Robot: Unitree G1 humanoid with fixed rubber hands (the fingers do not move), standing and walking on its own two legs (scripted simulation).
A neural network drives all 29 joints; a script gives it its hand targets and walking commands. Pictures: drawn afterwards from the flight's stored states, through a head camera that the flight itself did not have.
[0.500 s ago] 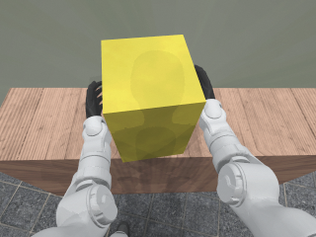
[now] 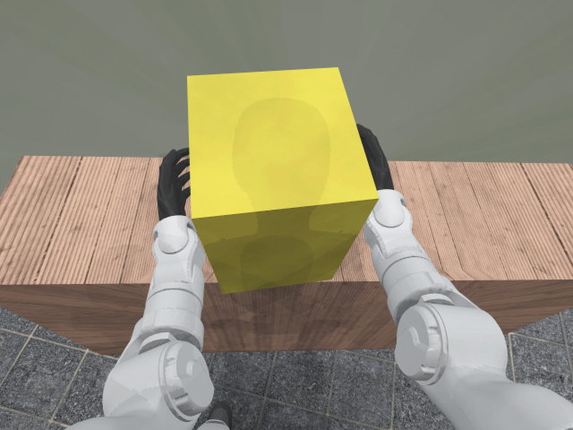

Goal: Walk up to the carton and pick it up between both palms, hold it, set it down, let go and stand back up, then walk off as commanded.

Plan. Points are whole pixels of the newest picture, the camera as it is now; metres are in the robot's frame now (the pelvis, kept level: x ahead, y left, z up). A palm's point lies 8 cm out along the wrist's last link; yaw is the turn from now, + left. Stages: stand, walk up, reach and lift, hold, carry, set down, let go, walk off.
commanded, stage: reach and lift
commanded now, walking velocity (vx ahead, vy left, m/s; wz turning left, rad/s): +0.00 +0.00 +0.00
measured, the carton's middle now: (272, 196) +0.44 +0.04 +0.02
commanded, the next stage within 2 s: none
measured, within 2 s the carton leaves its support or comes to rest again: neither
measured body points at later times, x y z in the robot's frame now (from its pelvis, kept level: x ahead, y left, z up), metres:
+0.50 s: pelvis -0.02 +0.00 +0.00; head +0.02 +0.04 +0.45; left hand +0.39 +0.19 +0.06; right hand +0.42 -0.10 +0.10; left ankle +0.06 +0.18 -0.73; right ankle -0.01 -0.06 -0.73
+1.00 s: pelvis -0.03 +0.01 +0.00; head -0.02 +0.05 +0.45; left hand +0.38 +0.20 +0.09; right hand +0.41 -0.08 +0.13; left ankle +0.06 +0.18 -0.73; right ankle -0.01 -0.06 -0.73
